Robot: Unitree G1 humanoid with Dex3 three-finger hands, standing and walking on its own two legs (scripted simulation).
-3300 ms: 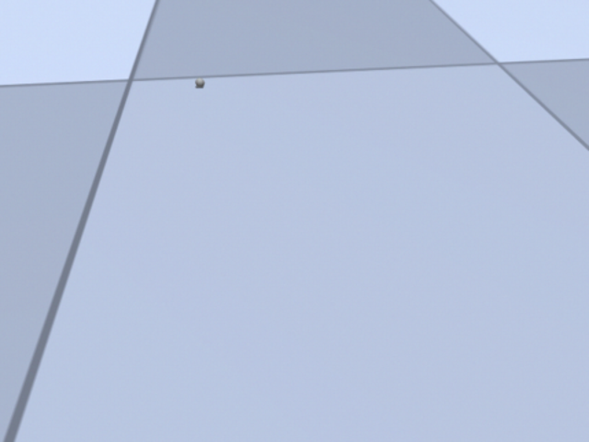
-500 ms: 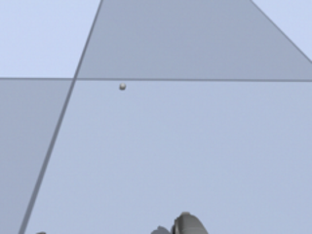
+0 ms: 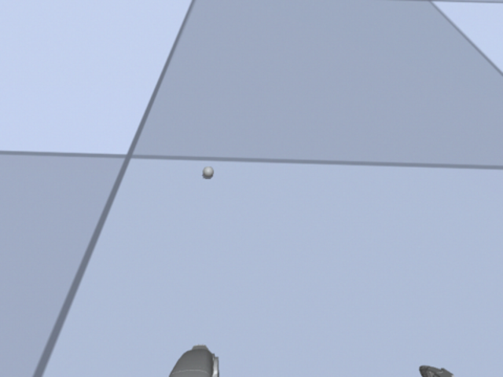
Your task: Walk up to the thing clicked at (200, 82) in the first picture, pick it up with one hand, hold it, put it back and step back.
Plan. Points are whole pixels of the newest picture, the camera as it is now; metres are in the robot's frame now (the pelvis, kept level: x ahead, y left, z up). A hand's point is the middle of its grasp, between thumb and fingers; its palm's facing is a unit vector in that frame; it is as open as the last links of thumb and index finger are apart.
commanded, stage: walk up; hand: left
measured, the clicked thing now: (208, 171) +1.19 +0.25 -0.74
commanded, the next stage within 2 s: none
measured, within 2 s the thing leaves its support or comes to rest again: neither
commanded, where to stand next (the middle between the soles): +0.81 -0.01 m, yaw +1 degrees
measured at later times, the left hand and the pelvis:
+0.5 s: hand (116, 292) +0.29 +0.28 -0.13, palm faces -0.08 -0.93 -0.37, open 7.4 cm; pelvis +0.21 +0.00 +0.00, yaw -2 degrees
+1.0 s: hand (152, 239) +0.42 +0.24 -0.14, palm faces +0.03 -0.93 -0.36, open 7.4 cm; pelvis +0.39 -0.03 +0.00, yaw +2 degrees
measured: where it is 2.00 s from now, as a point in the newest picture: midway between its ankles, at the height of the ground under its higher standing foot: (259, 255)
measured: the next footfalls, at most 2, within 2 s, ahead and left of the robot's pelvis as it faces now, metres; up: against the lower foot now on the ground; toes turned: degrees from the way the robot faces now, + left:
left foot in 0.08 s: +0.22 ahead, +0.13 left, +0.00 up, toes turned +6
right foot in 0.58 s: +0.38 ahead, -0.15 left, +0.00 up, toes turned -6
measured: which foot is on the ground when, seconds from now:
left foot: up 0.00-0.06, down 0.08-0.60, up 0.62-1.00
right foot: down 0.00-0.12, up 0.14-0.56, down 0.58-1.00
